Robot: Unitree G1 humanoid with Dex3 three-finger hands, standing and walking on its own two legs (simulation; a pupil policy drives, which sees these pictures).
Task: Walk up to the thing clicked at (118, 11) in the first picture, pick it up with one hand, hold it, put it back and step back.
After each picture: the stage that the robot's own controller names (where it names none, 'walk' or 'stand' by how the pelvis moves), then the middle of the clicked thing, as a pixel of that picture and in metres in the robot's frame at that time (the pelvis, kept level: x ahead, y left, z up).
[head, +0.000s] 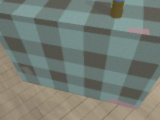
stand; (117, 5) +0.78 -0.16 +0.06
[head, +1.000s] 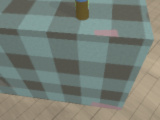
rise first; (82, 6) +0.71 +0.06 +0.09
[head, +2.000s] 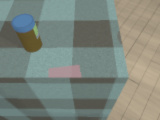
stand; (28, 34) +0.45 +0.21 +0.11
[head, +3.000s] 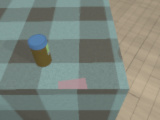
stand; (40, 51) +0.45 +0.19 +0.07
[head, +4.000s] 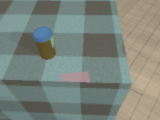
stand; (45, 43) +0.48 +0.18 +0.07
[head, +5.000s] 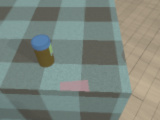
stand; (43, 51) +0.45 +0.18 +0.06
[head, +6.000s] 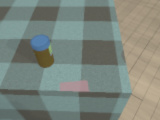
stand; (43, 52) +0.45 +0.18 +0.06
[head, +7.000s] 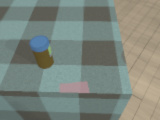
stand; (42, 52) +0.44 +0.18 +0.06
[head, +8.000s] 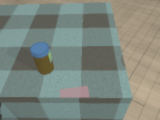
rise first; (43, 58) +0.43 +0.19 +0.07
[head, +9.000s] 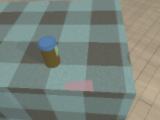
go down; (50, 52) +0.45 +0.19 +0.07
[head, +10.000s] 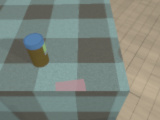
go down; (37, 51) +0.45 +0.18 +0.08
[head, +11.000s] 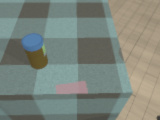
go down; (36, 52) +0.43 +0.18 +0.08
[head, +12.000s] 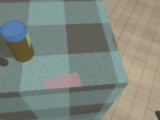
close in; (19, 42) +0.43 +0.19 +0.11
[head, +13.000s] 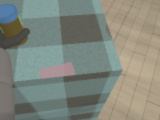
close; (12, 26) +0.50 +0.20 +0.12
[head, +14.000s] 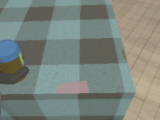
lift; (11, 62) +0.33 +0.23 +0.16
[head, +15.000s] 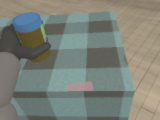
lift; (33, 38) +0.33 +0.15 +0.28
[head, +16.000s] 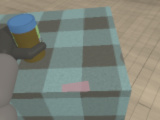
hold; (28, 39) +0.34 +0.17 +0.26
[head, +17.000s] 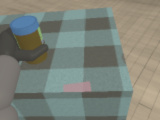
hold; (30, 41) +0.34 +0.16 +0.26
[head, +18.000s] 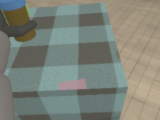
crouch; (18, 18) +0.41 +0.19 +0.28
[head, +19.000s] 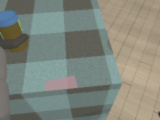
lower; (12, 32) +0.47 +0.21 +0.14
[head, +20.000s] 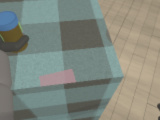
lower; (11, 33) +0.47 +0.20 +0.12
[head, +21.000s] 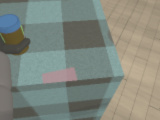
lower; (13, 35) +0.47 +0.21 +0.12
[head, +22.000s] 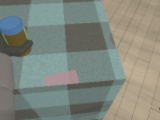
lower; (16, 37) +0.46 +0.20 +0.11
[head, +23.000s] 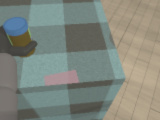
loosen; (20, 38) +0.46 +0.19 +0.11
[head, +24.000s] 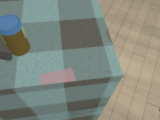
withdraw; (14, 36) +0.46 +0.19 +0.11
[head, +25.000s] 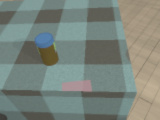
sink last; (47, 49) +0.45 +0.18 +0.09
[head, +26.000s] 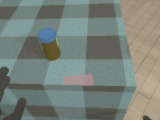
stand; (50, 45) +0.47 +0.18 +0.08
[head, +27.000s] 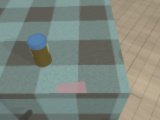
stand; (40, 51) +0.45 +0.19 +0.07
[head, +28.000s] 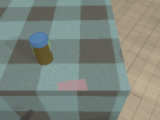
stand; (42, 49) +0.46 +0.19 +0.07
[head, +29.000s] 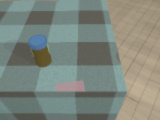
walk; (40, 51) +0.46 +0.19 +0.07
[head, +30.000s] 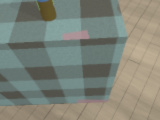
walk; (46, 5) +0.64 +0.19 +0.09
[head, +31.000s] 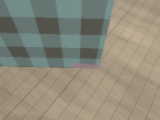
walk; out of the picture +1.00 +0.16 +0.09
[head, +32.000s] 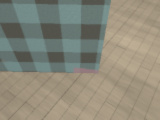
stand; out of the picture +1.09 +0.18 +0.08
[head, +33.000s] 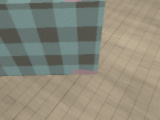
stand; out of the picture +1.08 +0.19 +0.06
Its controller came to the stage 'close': yes
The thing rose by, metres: 0.21
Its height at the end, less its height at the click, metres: +0.00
